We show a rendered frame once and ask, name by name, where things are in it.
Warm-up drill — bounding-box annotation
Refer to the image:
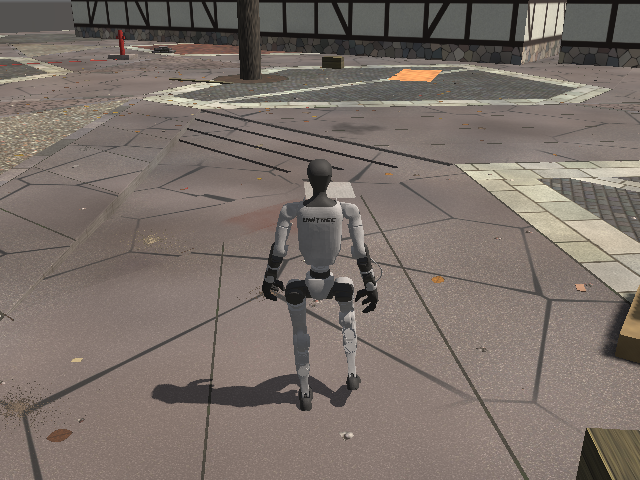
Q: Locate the robot right foot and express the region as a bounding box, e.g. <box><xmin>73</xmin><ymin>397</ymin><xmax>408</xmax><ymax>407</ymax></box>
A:
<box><xmin>346</xmin><ymin>373</ymin><xmax>361</xmax><ymax>390</ymax></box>

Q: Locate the humanoid robot torso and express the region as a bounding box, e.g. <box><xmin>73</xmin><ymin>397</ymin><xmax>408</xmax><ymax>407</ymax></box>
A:
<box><xmin>296</xmin><ymin>197</ymin><xmax>344</xmax><ymax>300</ymax></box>

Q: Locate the right robot forearm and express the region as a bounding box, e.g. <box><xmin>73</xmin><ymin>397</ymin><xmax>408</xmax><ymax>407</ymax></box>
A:
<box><xmin>357</xmin><ymin>243</ymin><xmax>377</xmax><ymax>291</ymax></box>

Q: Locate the left robot upper arm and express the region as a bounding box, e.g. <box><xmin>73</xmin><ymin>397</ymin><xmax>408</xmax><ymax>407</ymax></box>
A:
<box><xmin>272</xmin><ymin>202</ymin><xmax>299</xmax><ymax>257</ymax></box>

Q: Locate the robot left hand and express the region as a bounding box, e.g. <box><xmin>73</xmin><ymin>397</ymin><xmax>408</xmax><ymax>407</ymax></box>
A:
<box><xmin>262</xmin><ymin>279</ymin><xmax>285</xmax><ymax>301</ymax></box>

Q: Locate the left robot forearm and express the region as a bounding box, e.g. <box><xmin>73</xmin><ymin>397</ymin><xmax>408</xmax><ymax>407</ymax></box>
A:
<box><xmin>264</xmin><ymin>242</ymin><xmax>283</xmax><ymax>283</ymax></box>

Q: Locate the right robot upper arm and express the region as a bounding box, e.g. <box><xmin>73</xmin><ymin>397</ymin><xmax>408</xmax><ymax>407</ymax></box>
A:
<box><xmin>340</xmin><ymin>202</ymin><xmax>367</xmax><ymax>259</ymax></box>

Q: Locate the robot right hand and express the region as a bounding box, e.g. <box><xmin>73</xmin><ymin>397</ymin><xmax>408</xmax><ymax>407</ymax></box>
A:
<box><xmin>355</xmin><ymin>287</ymin><xmax>379</xmax><ymax>313</ymax></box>

